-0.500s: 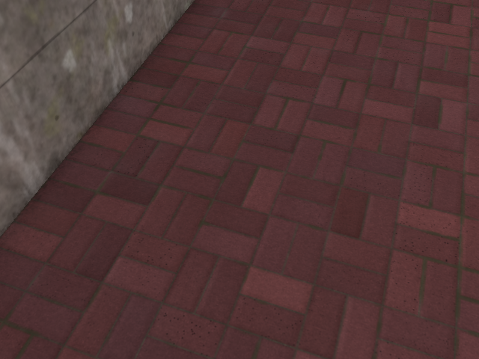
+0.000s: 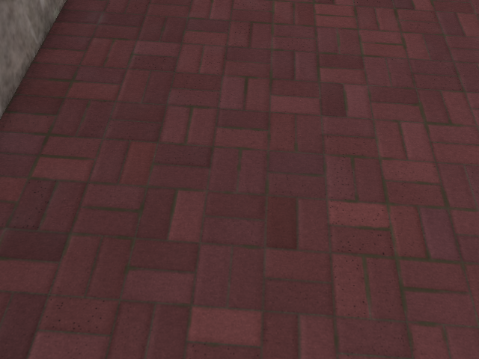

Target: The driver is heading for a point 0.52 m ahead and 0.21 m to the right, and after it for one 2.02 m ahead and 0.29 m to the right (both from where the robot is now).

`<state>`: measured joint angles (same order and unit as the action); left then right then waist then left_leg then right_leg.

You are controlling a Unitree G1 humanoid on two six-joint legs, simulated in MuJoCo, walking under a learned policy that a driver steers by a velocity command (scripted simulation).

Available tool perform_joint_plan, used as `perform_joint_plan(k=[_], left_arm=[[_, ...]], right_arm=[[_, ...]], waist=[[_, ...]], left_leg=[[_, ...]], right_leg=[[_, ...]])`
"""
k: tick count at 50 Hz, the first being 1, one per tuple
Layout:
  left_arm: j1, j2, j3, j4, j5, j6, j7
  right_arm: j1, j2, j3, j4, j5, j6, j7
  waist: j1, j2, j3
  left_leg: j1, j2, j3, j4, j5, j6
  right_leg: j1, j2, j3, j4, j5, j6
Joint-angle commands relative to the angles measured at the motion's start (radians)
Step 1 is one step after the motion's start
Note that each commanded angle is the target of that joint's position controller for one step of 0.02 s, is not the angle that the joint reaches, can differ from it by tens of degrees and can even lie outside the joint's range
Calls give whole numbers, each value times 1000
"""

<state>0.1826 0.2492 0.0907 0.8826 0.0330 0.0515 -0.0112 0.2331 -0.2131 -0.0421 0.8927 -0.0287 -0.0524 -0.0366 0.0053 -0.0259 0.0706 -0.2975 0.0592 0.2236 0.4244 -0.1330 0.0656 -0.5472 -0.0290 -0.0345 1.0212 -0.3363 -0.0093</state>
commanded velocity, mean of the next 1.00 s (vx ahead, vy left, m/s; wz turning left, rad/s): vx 0.14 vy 0.00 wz -0.45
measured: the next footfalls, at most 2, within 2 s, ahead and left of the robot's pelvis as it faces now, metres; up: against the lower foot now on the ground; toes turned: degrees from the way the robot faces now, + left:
right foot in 0.18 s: +0.05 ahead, -0.12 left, +0.00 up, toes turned -11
left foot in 0.68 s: +0.07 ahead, +0.07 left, +0.00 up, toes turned -26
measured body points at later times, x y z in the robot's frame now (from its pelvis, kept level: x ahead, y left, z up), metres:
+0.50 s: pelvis +0.00 -0.03 +0.00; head +0.03 -0.06 +0.45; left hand +0.18 +0.20 -0.10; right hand +0.03 -0.33 -0.13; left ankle +0.04 +0.10 -0.69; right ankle +0.01 -0.11 -0.74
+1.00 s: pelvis +0.07 -0.04 +0.01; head +0.09 -0.03 +0.46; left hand +0.31 +0.13 -0.12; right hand -0.05 -0.28 -0.11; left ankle +0.03 +0.09 -0.74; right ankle +0.08 -0.20 -0.69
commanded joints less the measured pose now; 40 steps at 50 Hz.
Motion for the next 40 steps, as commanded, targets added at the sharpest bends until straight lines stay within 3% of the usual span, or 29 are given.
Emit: perform_joint_plan(k=[1, 6, 8, 9, 10, 11, 12, 13, 15, 16, 18, 24, 28, 30, 32, 33, 34, 35, 36, 37, 38, 40], left_arm=[[53, 13, -9, -58, -2, 17, -20], [-1, 43, -9, -124, -10, 13, -26], [56, 49, -6, -120, -12, -5, -20], [93, 97, 5, -112, -8, -22, -11], [76, 256, 39, -147, -8, -28, 0], [145, 252, 49, -123, -5, -27, 11], [117, 209, 35, -118, -7, -26, 19], [49, 173, 24, -130, -11, -23, 21], [-37, 132, 11, -168, -21, -24, 22], [-23, 123, 7, -172, -26, -27, 18], [13, 140, 12, -168, -29, -35, 13], [80, 173, 23, -168, -17, -31, 14], [63, 191, 30, -180, -11, -24, 4], [56, 190, 33, -183, -9, -19, -3], [-3, 173, 29, -192, -12, -10, -6], [-18, 143, 22, -198, -19, -11, 2], [-7, 61, 0, -212, -24, -18, 10], [-27, 67, -2, -231, -17, -33, 16], [-45, 127, 9, -230, 13, -46, 12], [12, 136, 14, -198, 5, -53, -2], [62, 141, 15, -166, 5, -56, -13], [82, 132, 13, -139, 19, -59, -32]], right_arm=[[-32, -141, -30, -69, -2, 2, 0], [-1, -197, -52, -72, -2, 36, 11], [12, -204, -60, -67, 0, 54, 14], [59, -172, -59, -56, -5, 68, 21], [45, -80, -35, -127, 11, 78, 21], [-68, -130, -40, -143, -3, 95, 8], [-55, -117, -40, -143, 13, 102, 10], [-32, -117, -40, -130, 23, 96, 12], [1, -144, -50, -111, -5, 83, 16], [5, -146, -52, -112, -8, 84, 20], [-7, -129, -49, -126, 1, 88, 22], [-71, -123, -38, -175, 10, 98, 11], [-74, -123, -31, -202, 20, 87, 6], [-40, -128, -28, -205, 19, 77, 10], [46, -108, -22, -185, 18, 67, 12], [98, -116, -24, -170, 13, 59, 5], [155, -184, -32, -168, -1, 48, -5], [129, -309, -59, -178, -16, 42, -3], [79, -271, -58, -169, -23, 38, 1], [20, -210, -41, -171, -8, 28, 7], [-12, -179, -34, -173, 2, 18, 16], [12, -156, -29, -161, 10, 1, 24]], waist=[[21, 162, -118], [-16, 162, -122], [11, 103, -125], [18, -51, -112], [1, -347, -64], [69, -172, -38], [25, -128, -46], [-10, -102, -37], [-31, -117, -91], [-29, -90, -124], [-19, -53, -142], [26, -89, -117], [27, -91, -126], [17, -93, -160], [-49, -89, -130], [-83, -45, -97], [-95, 158, -100], [-88, 263, -33], [-44, 148, 43], [12, 133, 48], [33, 136, 36], [19, 156, 7]], left_leg=[[2, 264, -136, -174, 85, 145], [47, 317, -135, -111, -51, 114], [-1, 291, -85, 8, -70, 37], [-63, 217, -13, 188, -161, -35], [-339, 17, 34, 413, -502, -127], [-338, 2, -145, 576, -492, -123], [-328, 4, -193, 624, -414, -117], [-316, 9, -218, 613, -318, -106], [-302, -14, -217, 650, -228, -90], [-291, -24, -223, 673, -223, -90], [-297, -27, -237, 655, -221, -98], [-275, -49, -261, 475, -271, -104], [-165, -84, -262, 366, -297, -85], [-66, -102, -247, 288, -321, -67], [155, -126, -214, 72, -261, -31], [291, -96, -241, -55, -237, -8], [386, 136, -501, -208, -488, 28], [293, 328, -851, -346, -701, 106], [169, 323, -841, -348, -709, 137], [147, 258, -747, -339, -639, 117], [163, 198, -643, -333, -531, 90], [192, 138, -517, -326, -396, 83]], right_leg=[[131, -19, -14, -124, 33, -4], [212, 0, -59, -301, -62, -28], [347, 25, -50, -500, 30, -54], [400, -57, 111, -693, 61, -79], [429, -345, 546, -796, 237, -199], [358, -356, 500, -769, 390, -281], [344, -293, 407, -743, 413, -276], [332, -223, 331, -741, 374, -236], [378, -152, 271, -718, 452, -212], [399, -150, 273, -705, 508, -217], [433, -154, 296, -698, 513, -226], [448, -160, 414, -704, 354, -253], [392, -142, 471, -680, 369, -245], [350, -116, 506, -706, 92, -236], [181, -54, 497, -713, -192, -189], [47, 4, 465, -670, -301, -136], [-92, 103, 322, -405, -352, -74], [-234, 239, 187, -191, -213, -49], [-204, 146, 262, -102, -97, -53], [-161, 135, 257, -67, -23, -46], [-134, 130, 231, -35, 29, -31], [-123, 118, 181, 22, 81, -13]])
Velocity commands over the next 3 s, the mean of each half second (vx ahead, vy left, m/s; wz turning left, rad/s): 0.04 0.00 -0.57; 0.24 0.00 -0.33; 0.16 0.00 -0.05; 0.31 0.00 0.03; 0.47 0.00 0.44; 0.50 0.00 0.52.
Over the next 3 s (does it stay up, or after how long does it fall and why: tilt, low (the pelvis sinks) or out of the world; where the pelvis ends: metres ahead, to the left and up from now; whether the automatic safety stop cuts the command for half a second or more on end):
stays up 0.82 -0.36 0.00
